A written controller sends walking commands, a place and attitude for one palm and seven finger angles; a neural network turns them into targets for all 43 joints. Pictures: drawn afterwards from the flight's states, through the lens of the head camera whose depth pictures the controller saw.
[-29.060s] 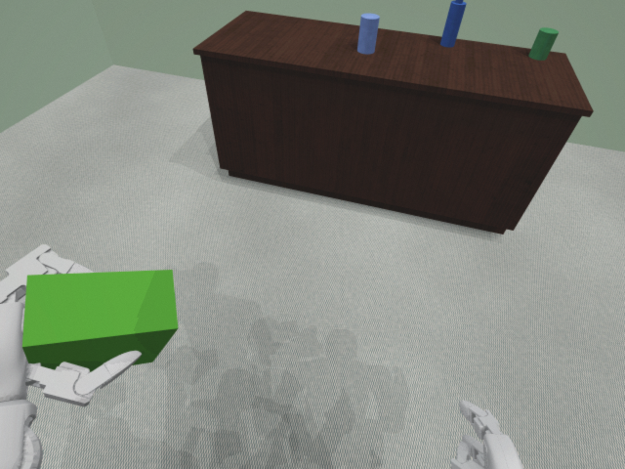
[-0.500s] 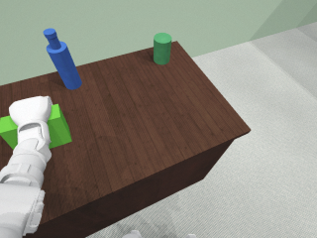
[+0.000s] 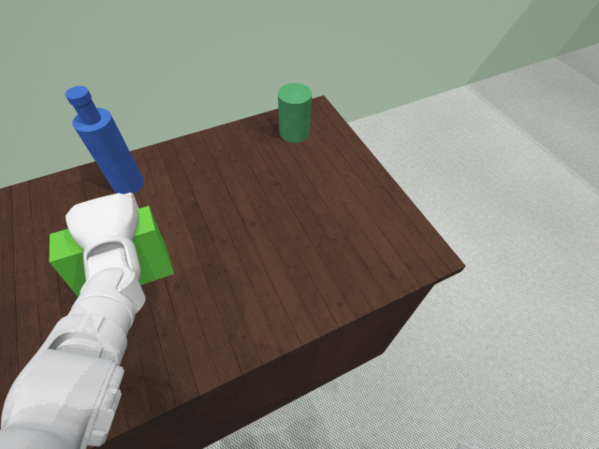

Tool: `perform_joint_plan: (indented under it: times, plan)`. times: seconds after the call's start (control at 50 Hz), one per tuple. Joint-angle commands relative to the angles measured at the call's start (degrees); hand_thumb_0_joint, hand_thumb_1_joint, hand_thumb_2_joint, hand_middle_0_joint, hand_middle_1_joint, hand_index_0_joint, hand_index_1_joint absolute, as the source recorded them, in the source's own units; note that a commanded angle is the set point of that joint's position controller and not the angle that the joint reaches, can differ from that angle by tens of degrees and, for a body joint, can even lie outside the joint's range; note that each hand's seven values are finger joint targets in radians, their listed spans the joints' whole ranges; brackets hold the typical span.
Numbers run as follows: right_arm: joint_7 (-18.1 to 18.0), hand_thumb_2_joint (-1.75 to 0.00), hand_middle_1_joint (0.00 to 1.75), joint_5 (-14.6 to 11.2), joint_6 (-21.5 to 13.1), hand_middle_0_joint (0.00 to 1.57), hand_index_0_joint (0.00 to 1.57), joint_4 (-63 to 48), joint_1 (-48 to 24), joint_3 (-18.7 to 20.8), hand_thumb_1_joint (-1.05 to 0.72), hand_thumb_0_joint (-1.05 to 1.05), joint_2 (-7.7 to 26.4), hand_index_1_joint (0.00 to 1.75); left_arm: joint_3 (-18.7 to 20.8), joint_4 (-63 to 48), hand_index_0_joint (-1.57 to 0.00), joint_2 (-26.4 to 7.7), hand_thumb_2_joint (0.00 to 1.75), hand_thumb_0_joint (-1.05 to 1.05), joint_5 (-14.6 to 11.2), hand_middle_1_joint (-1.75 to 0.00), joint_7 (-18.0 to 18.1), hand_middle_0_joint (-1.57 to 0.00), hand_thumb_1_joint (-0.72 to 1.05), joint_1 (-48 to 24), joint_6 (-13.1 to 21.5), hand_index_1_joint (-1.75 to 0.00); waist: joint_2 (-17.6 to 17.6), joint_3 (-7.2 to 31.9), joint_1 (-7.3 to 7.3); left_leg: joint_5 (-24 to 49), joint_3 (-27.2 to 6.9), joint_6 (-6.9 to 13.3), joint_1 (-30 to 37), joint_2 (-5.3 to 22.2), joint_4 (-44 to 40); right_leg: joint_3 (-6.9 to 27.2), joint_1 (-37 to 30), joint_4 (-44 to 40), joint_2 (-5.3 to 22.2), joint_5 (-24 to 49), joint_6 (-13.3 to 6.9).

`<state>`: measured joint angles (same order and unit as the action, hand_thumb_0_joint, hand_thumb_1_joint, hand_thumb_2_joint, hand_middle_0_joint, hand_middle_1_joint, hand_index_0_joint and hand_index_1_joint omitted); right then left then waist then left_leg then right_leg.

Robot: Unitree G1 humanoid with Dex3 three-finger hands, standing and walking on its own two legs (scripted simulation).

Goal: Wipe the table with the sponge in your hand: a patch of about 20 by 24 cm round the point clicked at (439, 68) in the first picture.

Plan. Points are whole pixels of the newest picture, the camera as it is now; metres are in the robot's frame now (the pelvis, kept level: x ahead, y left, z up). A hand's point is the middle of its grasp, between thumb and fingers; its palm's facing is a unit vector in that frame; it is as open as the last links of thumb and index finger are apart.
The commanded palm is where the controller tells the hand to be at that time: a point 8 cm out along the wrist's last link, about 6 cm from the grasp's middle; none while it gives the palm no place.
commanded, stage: wipe back along the middle lane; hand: left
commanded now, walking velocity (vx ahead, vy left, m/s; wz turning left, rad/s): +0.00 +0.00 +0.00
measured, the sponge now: (120, 262) +0.39 +0.30 -0.04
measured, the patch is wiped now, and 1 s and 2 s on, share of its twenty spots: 0.45 0.55 0.70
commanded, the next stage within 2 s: slide across to the third lane in 1.74 s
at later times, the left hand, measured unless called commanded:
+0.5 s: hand (124, 270) +0.35 +0.27 +0.00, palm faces -0.08 -0.01 -1.00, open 9.8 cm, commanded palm +0.32 +0.25 +0.02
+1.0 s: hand (130, 290) +0.32 +0.25 +0.00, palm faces -0.05 -0.02 -1.00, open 9.8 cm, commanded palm +0.27 +0.22 +0.02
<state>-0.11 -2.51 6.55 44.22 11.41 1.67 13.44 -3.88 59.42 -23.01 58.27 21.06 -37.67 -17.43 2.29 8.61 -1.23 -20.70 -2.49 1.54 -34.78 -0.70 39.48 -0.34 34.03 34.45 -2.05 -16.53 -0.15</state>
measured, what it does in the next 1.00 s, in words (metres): stands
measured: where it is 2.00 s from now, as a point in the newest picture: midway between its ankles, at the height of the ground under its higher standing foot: outside the picture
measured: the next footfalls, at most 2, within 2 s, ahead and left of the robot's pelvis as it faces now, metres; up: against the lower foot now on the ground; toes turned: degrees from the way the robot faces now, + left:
none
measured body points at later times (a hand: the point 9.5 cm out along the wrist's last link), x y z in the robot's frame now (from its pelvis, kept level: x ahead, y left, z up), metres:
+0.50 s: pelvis -0.01 -0.01 +0.00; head +0.03 +0.00 +0.45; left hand +0.35 +0.27 +0.05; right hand +0.14 -0.25 -0.11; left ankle -0.03 +0.10 -0.72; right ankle -0.01 -0.12 -0.72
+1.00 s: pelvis -0.01 +0.00 +0.00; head +0.01 -0.01 +0.45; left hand +0.32 +0.25 +0.05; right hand +0.16 -0.24 -0.12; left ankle -0.03 +0.10 -0.72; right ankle -0.01 -0.12 -0.72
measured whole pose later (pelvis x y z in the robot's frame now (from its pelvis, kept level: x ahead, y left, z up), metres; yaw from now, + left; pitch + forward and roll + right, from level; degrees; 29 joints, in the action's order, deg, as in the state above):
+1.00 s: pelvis -0.01 +0.00 +0.00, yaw +0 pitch +11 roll -1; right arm 0.2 -3.9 8.1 40.4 8.3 0.9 13.6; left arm -12.6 36.7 -15.4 56.2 21.9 -18.3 -28.0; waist 2.7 9.7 2.4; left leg -20.7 -1.7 1.5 -28.4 -1.2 38.7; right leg 0.4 28.7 35.4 -1.6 -17.3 -0.3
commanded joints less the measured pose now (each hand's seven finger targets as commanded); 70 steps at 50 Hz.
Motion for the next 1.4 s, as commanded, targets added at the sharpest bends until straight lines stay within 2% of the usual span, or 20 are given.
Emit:
perform_joint_plan:
  times: [0.0,0.14,0.26,0.36,0.5,0.52,0.54,0.62,0.64,0.72,0.8,0.82,0.84,0.98,1.1,1.12,1.2,1.3,1.32,1.38]
  plan:
    - [-0.65,-0.90,0.30,-0.49,-1.32,0.20,0.20,-5.40,1.29,2.84,-0.90,0.00,9.15,0.30,0.57,-7.29,-1.20,-6.85,1.30,0.00,-0.46,-1.60,-0.33,-1.20,0.10,-10.95,-0.01,-1.60,-2.76,19.48,-0.89,27.73,1.13,0.16,10.90,0.59,-2.45,-0.08,-15.65,-1.10,0.69,30.65,-2.68]
    - [-0.26,-0.90,0.30,-0.92,-1.33,0.20,0.20,-6.93,-0.91,3.04,-0.90,0.00,9.06,0.30,-2.46,-11.28,-1.20,-1.96,1.30,0.00,-1.67,-1.60,-1.44,-1.20,0.10,-1.83,-1.64,-1.60,-1.91,17.57,0.19,27.98,1.21,0.36,12.22,0.44,-3.11,-0.49,-16.07,-1.77,0.63,30.29,-2.99]
    - [-0.70,-0.90,0.30,-1.34,-0.95,0.20,0.20,-7.97,-2.98,2.54,-0.90,0.00,9.30,0.30,-2.24,-11.41,-1.20,-2.22,1.30,0.00,-1.91,-1.60,-1.42,-1.20,0.10,0.77,-3.31,-1.60,-5.47,13.69,0.47,21.54,1.20,0.36,9.66,-0.06,-4.51,-0.28,-15.60,-2.50,0.74,26.05,-3.03]
    - [-1.18,-0.90,0.30,-1.39,-0.82,0.20,0.20,-8.62,-4.03,2.20,-0.90,0.00,9.25,0.30,-1.18,-10.98,-1.20,-3.36,1.30,0.00,-1.57,-1.60,-1.11,-1.20,0.10,2.29,-4.40,-1.60,-5.33,12.09,0.97,18.69,1.09,0.10,9.17,-0.21,-5.20,-0.19,-14.62,-2.80,0.80,22.44,-3.18]
    - [-1.33,-0.90,0.30,-1.46,-0.83,0.20,0.20,-10.13,-5.71,1.86,-0.90,0.00,8.53,0.30,-4.42,-13.23,-1.20,0.31,1.30,0.00,-0.88,-1.60,-1.15,-1.20,0.10,2.81,-5.42,-1.60,-3.55,11.89,1.29,16.31,0.56,-0.20,10.76,-0.06,-5.82,-0.71,-12.06,-3.14,0.28,16.04,-3.60]
    - [-1.41,-0.90,0.30,-1.53,-0.80,0.20,0.20,-10.13,-6.07,1.87,-0.90,0.00,8.72,0.30,-2.53,-13.72,-1.20,-1.43,1.30,0.00,-0.91,-1.60,-0.95,-1.20,0.10,2.44,-5.47,-1.60,-2.84,11.94,1.70,16.38,0.13,-0.34,11.02,0.12,-6.00,-0.68,-11.72,-2.97,0.20,15.12,-3.88]
    - [-1.46,-0.90,0.30,-1.44,-0.88,0.20,0.20,-10.62,-6.19,1.84,-0.90,0.00,8.31,0.30,-5.67,-14.75,-1.20,1.91,1.30,0.00,-0.97,-1.60,-1.10,-1.20,0.10,2.22,-5.53,-1.60,-2.65,11.97,1.23,16.30,0.36,-0.27,11.58,0.04,-5.88,-1.12,-11.36,-2.95,0.13,14.65,-3.71]
    - [-1.69,-0.90,0.30,-1.59,-0.92,0.20,0.20,-10.62,-7.19,1.66,-0.90,0.00,8.50,0.30,-3.76,-14.78,-1.20,0.41,1.30,0.00,-1.44,-1.60,-0.82,-1.20,0.10,2.83,-6.39,-1.60,-3.94,10.81,1.73,14.36,-0.34,-0.46,11.07,0.16,-6.46,-0.88,-10.52,-3.31,-0.08,11.86,-3.87]
    - [-1.68,-0.90,0.30,-1.46,-0.94,0.20,0.20,-10.92,-7.20,1.54,-0.90,0.00,8.15,0.30,-6.53,-15.94,-1.20,3.01,1.30,0.00,-1.48,-1.60,-1.00,-1.20,0.10,1.73,-6.38,-1.60,-2.96,11.20,1.19,14.48,0.03,-0.43,11.73,0.17,-6.26,-1.31,-10.38,-3.03,-0.05,12.10,-3.80]
    - [-1.61,-0.90,0.30,-1.57,-1.03,0.20,0.20,-11.07,-7.96,1.59,-0.90,0.00,8.19,0.30,-5.33,-16.68,-1.20,2.74,1.30,0.00,-2.12,-1.60,-0.97,-1.20,0.10,4.28,-7.16,-1.60,-3.81,11.33,2.05,14.34,-0.30,-0.55,11.77,0.25,-6.33,-1.00,-10.65,-2.99,-0.26,11.82,-4.01]
    - [-1.14,-0.90,0.30,-1.61,-1.21,0.20,0.20,-11.86,-9.01,1.60,-0.90,0.00,7.73,0.30,-8.87,-19.40,-1.20,7.13,1.30,0.00,-2.41,-1.60,-1.40,-1.20,0.10,8.87,-7.96,-1.60,-4.89,11.78,2.27,16.67,-0.07,-0.57,12.42,0.24,-5.67,-1.16,-11.43,-2.46,-0.16,14.59,-3.94]
    - [-0.98,-0.90,0.30,-1.65,-1.24,0.20,0.20,-11.64,-9.10,1.77,-0.90,0.00,7.95,0.30,-7.13,-19.96,-1.20,5.70,1.30,0.00,-2.57,-1.60,-1.21,-1.20,0.10,9.40,-8.23,-1.60,-4.24,12.36,2.75,17.42,-0.58,-0.76,12.91,0.40,-5.51,-1.08,-11.33,-2.01,-0.34,14.80,-4.19]
    - [-0.77,-0.90,0.30,-1.59,-1.30,0.20,0.20,-12.14,-9.14,1.66,-0.90,0.00,7.63,0.30,-10.24,-21.66,-1.20,8.85,1.30,0.00,-2.83,-1.60,-1.53,-1.20,0.10,9.88,-8.36,-1.60,-3.60,12.55,2.39,18.77,-0.34,-0.65,13.47,0.42,-5.12,-1.50,-11.48,-1.66,-0.32,16.13,-4.15]
    - [-0.04,-0.90,0.30,-1.85,-0.94,0.20,0.20,-13.48,-11.46,1.45,-0.90,0.00,7.80,0.30,-9.70,-27.82,-1.20,8.26,1.30,0.00,-4.08,-1.60,-2.36,-1.20,0.10,19.96,-11.04,-1.60,-7.36,11.03,3.58,20.78,-0.38,-0.51,12.68,0.02,-4.65,-0.50,-14.99,-1.17,0.08,21.95,-4.04]
    - [0.01,-0.90,0.30,-2.17,-0.64,0.20,0.20,-14.83,-13.79,0.86,-0.90,0.00,7.44,0.30,-11.78,-33.38,-1.20,9.34,1.30,0.00,-3.98,-1.60,-3.34,-1.20,0.10,23.79,-12.97,-1.60,-6.52,8.87,4.03,20.69,-0.31,-0.58,13.67,-0.20,-5.24,-0.19,-15.56,-1.17,0.20,22.24,-4.13]
    - [0.00,-0.90,0.30,-2.32,-0.59,0.20,0.20,-14.84,-14.11,1.01,-0.90,0.00,7.62,0.30,-9.77,-34.21,-1.20,7.29,1.30,0.00,-4.00,-1.60,-3.27,-1.20,0.10,24.69,-13.07,-1.60,-6.47,9.14,4.55,20.69,-0.83,-0.72,13.90,-0.17,-5.42,-0.05,-15.71,-1.11,0.09,21.53,-4.29]
    - [0.01,-0.90,0.30,-2.37,-0.52,0.20,0.20,-15.69,-15.26,0.45,-0.90,0.00,7.14,0.30,-13.62,-36.66,-1.20,10.11,1.30,0.00,-3.28,-1.60,-4.03,-1.20,0.10,24.93,-13.40,-1.60,-5.38,7.76,4.16,19.79,-0.63,-0.69,14.68,-0.28,-5.70,0.13,-14.94,-1.25,0.00,20.31,-4.40]
    - [-0.12,-0.90,0.30,-2.34,-0.58,0.20,0.20,-16.19,-15.81,0.32,-0.90,0.00,6.92,0.30,-12.89,-38.04,-1.20,9.54,1.30,0.00,-3.20,-1.60,-4.11,-1.20,0.10,27.64,-13.01,-1.60,-6.53,7.50,4.83,18.49,-0.40,-0.66,14.45,-0.66,-5.81,0.81,-15.82,-1.43,-0.06,20.43,-4.50]
    - [-0.08,-0.90,0.30,-2.35,-0.48,0.20,0.20,-16.13,-16.21,0.44,-0.90,0.00,7.22,0.30,-11.01,-38.70,-1.20,7.53,1.30,0.00,-3.06,-1.60,-3.93,-1.20,0.10,27.95,-12.94,-1.60,-5.41,7.81,5.20,18.27,-0.73,-0.86,14.50,-0.57,-6.04,1.11,-15.79,-1.33,-0.13,19.55,-4.69]
    - [-0.18,-0.90,0.30,-2.36,-0.38,0.20,0.20,-16.40,-17.10,0.17,-0.90,0.00,6.73,0.30,-14.55,-39.16,-1.20,10.60,1.30,0.00,-2.57,-1.60,-4.17,-1.20,0.10,26.39,-13.05,-1.60,-5.28,6.06,4.67,15.79,-0.45,-0.62,14.31,-0.73,-6.37,0.71,-14.35,-1.86,-0.14,16.16,-4.53]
